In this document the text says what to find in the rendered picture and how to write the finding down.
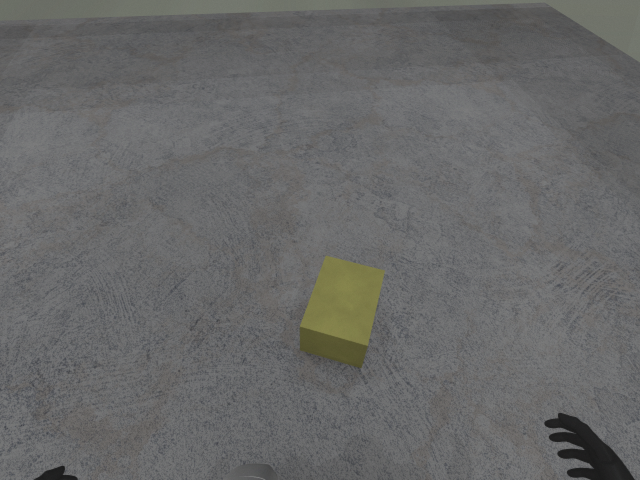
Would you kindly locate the carton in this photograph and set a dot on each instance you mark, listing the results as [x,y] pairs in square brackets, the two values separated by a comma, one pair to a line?
[339,316]

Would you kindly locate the right robot hand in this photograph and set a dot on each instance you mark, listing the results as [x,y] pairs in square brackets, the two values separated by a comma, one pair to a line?
[607,465]

